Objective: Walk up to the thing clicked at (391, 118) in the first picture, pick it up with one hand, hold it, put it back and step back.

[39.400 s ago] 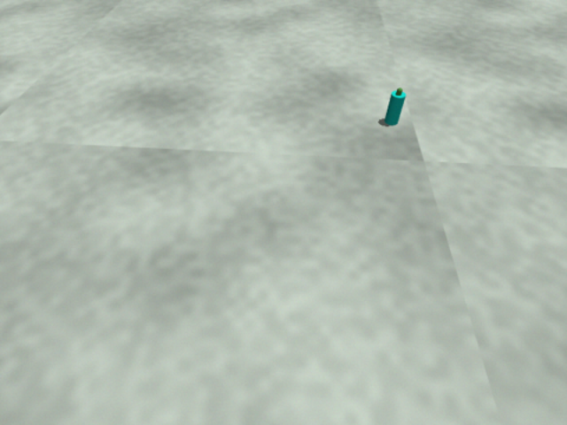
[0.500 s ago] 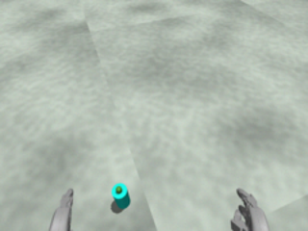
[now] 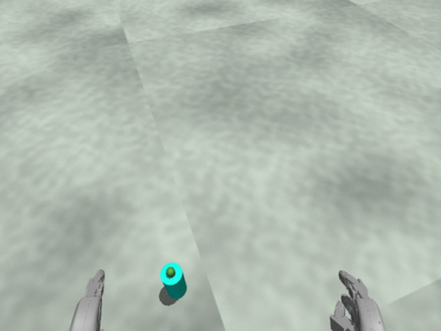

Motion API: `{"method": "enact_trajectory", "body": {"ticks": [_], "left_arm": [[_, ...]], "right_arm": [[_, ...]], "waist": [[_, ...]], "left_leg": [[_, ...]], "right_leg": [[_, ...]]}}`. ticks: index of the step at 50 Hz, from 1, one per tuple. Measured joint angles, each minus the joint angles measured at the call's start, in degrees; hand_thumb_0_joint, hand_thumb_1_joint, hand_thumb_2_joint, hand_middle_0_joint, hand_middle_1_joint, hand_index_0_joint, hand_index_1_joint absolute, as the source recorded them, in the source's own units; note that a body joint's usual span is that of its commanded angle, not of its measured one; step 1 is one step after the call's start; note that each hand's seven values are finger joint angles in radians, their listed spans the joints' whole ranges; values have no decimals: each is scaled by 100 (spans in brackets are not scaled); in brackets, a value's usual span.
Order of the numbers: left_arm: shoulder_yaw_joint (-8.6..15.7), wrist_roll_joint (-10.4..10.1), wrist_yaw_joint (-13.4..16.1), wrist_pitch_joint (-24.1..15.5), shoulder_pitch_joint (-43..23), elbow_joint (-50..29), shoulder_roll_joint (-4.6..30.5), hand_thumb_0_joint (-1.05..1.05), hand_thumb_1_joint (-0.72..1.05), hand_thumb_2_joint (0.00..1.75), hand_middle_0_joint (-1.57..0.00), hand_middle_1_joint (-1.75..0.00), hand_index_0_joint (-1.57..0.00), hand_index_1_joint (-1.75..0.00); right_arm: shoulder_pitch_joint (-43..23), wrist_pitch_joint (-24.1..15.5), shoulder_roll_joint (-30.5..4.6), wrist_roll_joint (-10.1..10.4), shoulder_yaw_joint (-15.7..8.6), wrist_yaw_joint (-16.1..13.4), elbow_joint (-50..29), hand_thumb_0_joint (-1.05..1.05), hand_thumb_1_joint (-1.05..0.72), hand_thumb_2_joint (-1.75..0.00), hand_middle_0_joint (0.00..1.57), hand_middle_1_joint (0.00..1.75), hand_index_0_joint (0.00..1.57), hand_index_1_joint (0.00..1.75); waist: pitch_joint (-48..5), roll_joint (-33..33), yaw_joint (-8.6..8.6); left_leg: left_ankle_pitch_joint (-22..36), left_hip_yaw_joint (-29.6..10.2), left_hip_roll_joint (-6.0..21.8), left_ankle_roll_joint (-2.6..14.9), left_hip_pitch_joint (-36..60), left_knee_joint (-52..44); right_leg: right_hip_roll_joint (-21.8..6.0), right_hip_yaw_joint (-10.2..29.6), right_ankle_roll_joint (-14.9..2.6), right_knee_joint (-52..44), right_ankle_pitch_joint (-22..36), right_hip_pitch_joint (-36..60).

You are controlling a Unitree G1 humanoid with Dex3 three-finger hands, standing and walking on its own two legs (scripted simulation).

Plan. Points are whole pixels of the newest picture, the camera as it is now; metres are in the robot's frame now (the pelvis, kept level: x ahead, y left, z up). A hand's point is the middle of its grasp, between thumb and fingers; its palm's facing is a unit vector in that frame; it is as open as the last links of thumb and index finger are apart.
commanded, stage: stand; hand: left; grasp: from the side
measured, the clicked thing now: (173, 280) +0.41 +0.18 -0.61
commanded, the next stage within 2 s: none
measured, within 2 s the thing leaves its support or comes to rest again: neither
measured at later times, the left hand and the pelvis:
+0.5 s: hand out of the picture +0.14 +0.21 -0.10, palm faces -0.02 -0.94 -0.33, open 8.9 cm; pelvis +0.00 +0.00 +0.01, yaw +0 degrees
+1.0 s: hand out of the picture +0.05 +0.25 -0.10, palm faces -0.01 -0.94 -0.34, open 7.4 cm; pelvis -0.01 +0.01 +0.05, yaw +0 degrees
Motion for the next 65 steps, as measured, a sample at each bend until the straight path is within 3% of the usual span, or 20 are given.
{"method": "enact_trajectory", "body": {"ticks": [8, 16, 18, 20, 24, 30, 35, 46, 65], "left_arm": [[10, 6, 9, 26, -10, 14, 8, -1, -45, 15, -11, -14, -11, -14], [-8, 3, 7, 49, -36, 24, -13, 0, 0, 57, -18, -26, -18, -26], [-40, 233, -158, -407, -387, 701, 93, 0, 15, 66, -19, -27, -19, -27], [-40, 375, -353, -760, -836, 1621, 259, 0, 29, 73, -19, -28, -20, -28], [59, 346, -574, -1134, -1264, 2889, 512, 0, 57, 82, -20, -29, -20, -29], [169, 313, -620, -1364, -1299, 4072, 694, 1, 80, 87, -20, -30, -21, -30], [171, 259, -616, -1426, -1328, 4769, 698, 1, 87, 89, -20, -30, -20, -30], [74, 185, -643, -1440, -1561, 5783, 619, 1, 90, 89, -20, -30, -20, -30], [54, 183, -660, -1508, -1747, 6463, 677, 1, 91, 89, -20, -30, -20, -30]], "right_arm": [[2, 10, 5, -6, -3, -6, 9, 1, -90, -90, 20, 30, 21, 30], [-3, 28, 0, -6, -11, -3, 9, 1, -90, -90, 20, 30, 21, 30], [-199, 116, -55, -314, -51, 184, 336, 1, -90, -90, 20, 30, 21, 30], [-448, 362, -174, -491, -33, 445, 805, 1, -90, -90, 20, 30, 21, 30], [-625, 621, -342, -431, -157, 783, 1347, 1, -90, -90, 20, 30, 21, 30], [-502, 736, -532, -365, -371, 929, 1882, 1, -90, -90, 20, 30, 21, 30], [-410, 769, -618, -343, -417, 950, 2311, 1, -91, -90, 20, 30, 21, 30], [-519, 794, -506, -254, -279, 961, 3057, 1, -90, -90, 20, 30, 21, 30], [-729, 818, -649, -193, -275, 995, 3529, 0, -91, -90, 20, 30, 21, 30]], "waist": [[-34, 5, -1], [-45, 3, -2], [203, -63, 68], [378, -159, 145], [596, -253, 172], [660, -277, 141], [711, -221, 139], [803, -157, 164], [843, -110, 150]], "left_leg": [[-39, -10, -1, -2, 2, 14], [-54, -14, 1, -9, 37, 11], [-2, 33, -33, 8, 282, -101], [94, 94, -83, 28, 511, -278], [280, 149, -148, 36, 875, -637], [536, 185, -194, 54, 1367, -1198], [754, 203, -203, 82, 1754, -1661], [1352, 246, -251, 106, 2486, -2764], [1702, 196, -192, 52, 2764, -3365]], "right_leg": [[-1, -10, 0, 9, -40, 8], [1, -13, -5, 10, -59, 42], [-32, 28, -26, -25, -42, 243], [-81, 84, -42, -89, 0, 409], [-143, 131, -32, -315, 120, 707], [-183, 155, 4, -822, 348, 1170], [-184, 162, 46, -1330, 600, 1574], [-215, 186, 97, -2387, 1186, 2273], [-146, 127, 62, -3026, 1541, 2579]]}}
